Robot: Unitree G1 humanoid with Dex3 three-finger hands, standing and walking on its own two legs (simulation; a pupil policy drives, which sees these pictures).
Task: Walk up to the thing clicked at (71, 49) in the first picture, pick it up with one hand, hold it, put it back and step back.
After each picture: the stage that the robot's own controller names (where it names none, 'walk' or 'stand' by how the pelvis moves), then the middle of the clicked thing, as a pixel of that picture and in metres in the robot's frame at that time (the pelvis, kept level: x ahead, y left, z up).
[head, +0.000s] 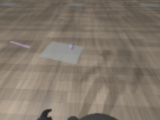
stand; (71, 47) +1.53 +0.53 -0.72
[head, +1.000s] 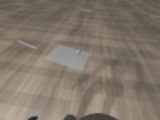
walk; (78, 52) +1.45 +0.28 -0.70
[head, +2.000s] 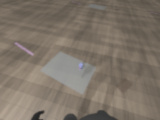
walk; (80, 66) +0.97 +0.15 -0.71
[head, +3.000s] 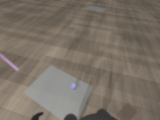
walk; (73, 86) +0.56 +0.19 -0.72
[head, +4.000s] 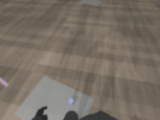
stand; (71, 101) +0.29 +0.21 -0.70
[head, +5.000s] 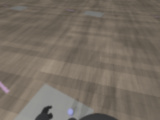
stand; (70, 112) +0.24 +0.21 -0.72
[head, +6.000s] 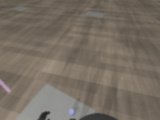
stand; (71, 112) +0.25 +0.20 -0.73
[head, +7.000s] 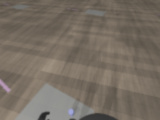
stand; (71, 112) +0.24 +0.20 -0.73
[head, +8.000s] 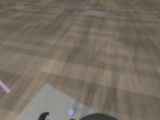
stand; (71, 113) +0.23 +0.20 -0.73
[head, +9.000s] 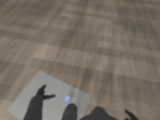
go down; (67, 98) +0.26 +0.21 -0.67
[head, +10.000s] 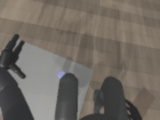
go down; (62, 75) +0.33 +0.22 -0.30
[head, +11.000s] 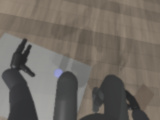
close in; (59, 73) +0.32 +0.22 -0.28
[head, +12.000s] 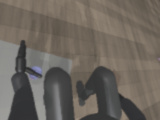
close in; (35, 73) +0.32 +0.24 -0.22
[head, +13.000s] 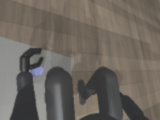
close; (36, 71) +0.31 +0.25 -0.23
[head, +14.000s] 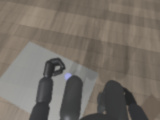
close; (68, 77) +0.32 +0.21 -0.35
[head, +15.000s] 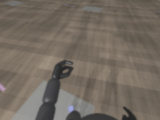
go down; (71, 109) +0.26 +0.19 -0.66
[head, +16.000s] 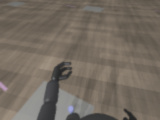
go down; (71, 109) +0.25 +0.20 -0.68
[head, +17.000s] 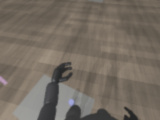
stand; (71, 102) +0.27 +0.20 -0.65
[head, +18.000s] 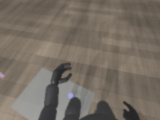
stand; (71, 96) +0.28 +0.20 -0.60
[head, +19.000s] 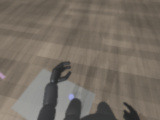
stand; (71, 97) +0.27 +0.19 -0.61
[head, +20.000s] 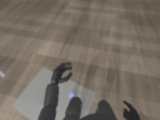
stand; (71, 96) +0.28 +0.20 -0.60
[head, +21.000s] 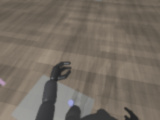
stand; (71, 103) +0.26 +0.19 -0.65
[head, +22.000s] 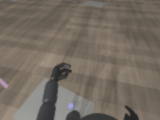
stand; (71, 106) +0.25 +0.20 -0.68
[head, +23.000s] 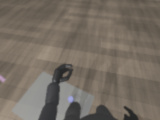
stand; (71, 99) +0.27 +0.20 -0.64
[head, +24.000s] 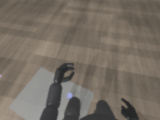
stand; (70, 96) +0.28 +0.20 -0.59
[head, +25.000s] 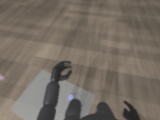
stand; (71, 98) +0.28 +0.20 -0.60
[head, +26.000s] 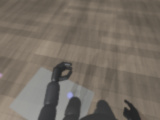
stand; (70, 95) +0.28 +0.20 -0.60
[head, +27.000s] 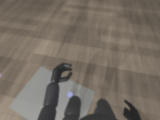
close; (70, 95) +0.28 +0.20 -0.59
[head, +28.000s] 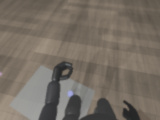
close; (70, 94) +0.28 +0.20 -0.58
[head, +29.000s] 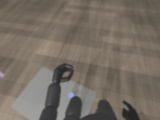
close; (71, 95) +0.28 +0.20 -0.59
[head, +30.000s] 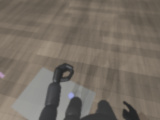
close; (71, 96) +0.28 +0.20 -0.59
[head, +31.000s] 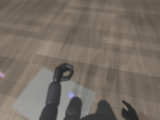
close; (71, 95) +0.28 +0.20 -0.59
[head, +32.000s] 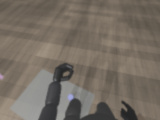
hold; (70, 97) +0.28 +0.20 -0.60
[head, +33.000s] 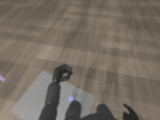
hold; (71, 99) +0.27 +0.20 -0.62
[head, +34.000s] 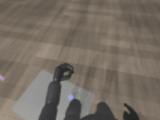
hold; (71, 97) +0.27 +0.20 -0.61
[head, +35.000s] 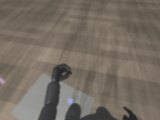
hold; (70, 101) +0.27 +0.20 -0.64
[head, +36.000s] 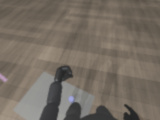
hold; (71, 99) +0.28 +0.20 -0.65
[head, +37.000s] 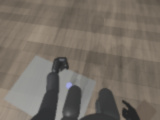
crouch; (69, 86) +0.30 +0.20 -0.48
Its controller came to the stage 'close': yes
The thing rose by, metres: 0.00
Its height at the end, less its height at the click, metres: +0.00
